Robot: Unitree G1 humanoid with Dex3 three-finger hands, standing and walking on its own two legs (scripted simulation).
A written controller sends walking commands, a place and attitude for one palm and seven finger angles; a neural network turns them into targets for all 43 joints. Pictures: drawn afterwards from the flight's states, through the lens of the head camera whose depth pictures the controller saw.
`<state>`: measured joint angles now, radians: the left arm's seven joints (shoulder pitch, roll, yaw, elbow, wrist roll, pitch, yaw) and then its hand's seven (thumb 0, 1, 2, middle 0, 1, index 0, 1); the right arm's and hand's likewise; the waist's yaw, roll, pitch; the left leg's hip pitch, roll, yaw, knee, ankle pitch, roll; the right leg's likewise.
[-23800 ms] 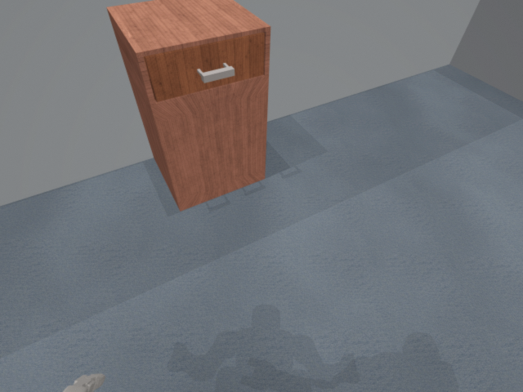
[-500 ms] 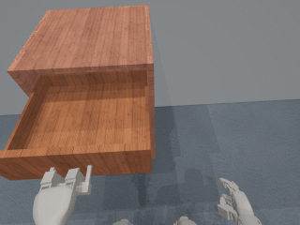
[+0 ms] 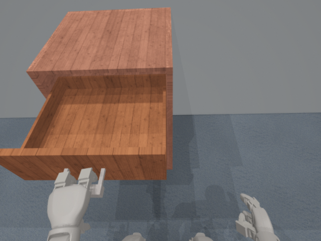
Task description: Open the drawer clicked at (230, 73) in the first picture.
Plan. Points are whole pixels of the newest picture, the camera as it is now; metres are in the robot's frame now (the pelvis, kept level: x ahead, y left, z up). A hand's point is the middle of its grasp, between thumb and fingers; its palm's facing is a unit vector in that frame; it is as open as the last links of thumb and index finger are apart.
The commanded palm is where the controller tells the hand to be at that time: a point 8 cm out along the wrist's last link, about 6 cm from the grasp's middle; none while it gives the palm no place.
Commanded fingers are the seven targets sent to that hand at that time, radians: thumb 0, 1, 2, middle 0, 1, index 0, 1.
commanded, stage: lift the hand off the handle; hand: left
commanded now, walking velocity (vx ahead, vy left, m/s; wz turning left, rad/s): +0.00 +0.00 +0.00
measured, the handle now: (81, 181) +0.26 +0.23 -0.01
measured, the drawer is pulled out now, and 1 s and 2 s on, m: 0.30 0.30 0.30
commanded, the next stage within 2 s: none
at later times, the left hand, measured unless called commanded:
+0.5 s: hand (82, 200) +0.22 +0.23 -0.04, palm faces +0.00 -0.06 -1.00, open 13.7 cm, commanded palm +0.20 +0.23 +0.02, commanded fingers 0.00 -0.50 0.30 -0.30 -1.20 -0.30 -1.20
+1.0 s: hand (76, 196) +0.22 +0.23 +0.00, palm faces +0.01 -0.09 -1.00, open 13.5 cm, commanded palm +0.20 +0.24 +0.06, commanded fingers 0.00 -0.50 0.30 -0.30 -1.20 -0.30 -1.20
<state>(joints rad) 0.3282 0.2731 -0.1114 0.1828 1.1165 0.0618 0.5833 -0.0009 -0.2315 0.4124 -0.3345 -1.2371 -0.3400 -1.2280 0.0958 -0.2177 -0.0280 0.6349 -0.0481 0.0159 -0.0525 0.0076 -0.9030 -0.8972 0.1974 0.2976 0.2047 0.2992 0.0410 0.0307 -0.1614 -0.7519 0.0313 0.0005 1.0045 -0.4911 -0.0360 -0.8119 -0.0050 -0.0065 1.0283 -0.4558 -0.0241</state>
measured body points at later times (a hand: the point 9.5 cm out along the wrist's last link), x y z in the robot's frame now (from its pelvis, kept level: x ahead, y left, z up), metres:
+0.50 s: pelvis +0.00 +0.00 +0.00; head +0.05 -0.02 +0.45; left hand +0.21 +0.23 +0.02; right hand +0.19 -0.22 -0.12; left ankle +0.00 +0.15 -0.67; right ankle +0.03 -0.10 -0.67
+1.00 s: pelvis +0.01 +0.01 +0.02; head +0.05 -0.01 +0.47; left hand +0.22 +0.23 +0.05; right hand +0.22 -0.22 -0.08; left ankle +0.00 +0.15 -0.67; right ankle +0.03 -0.10 -0.67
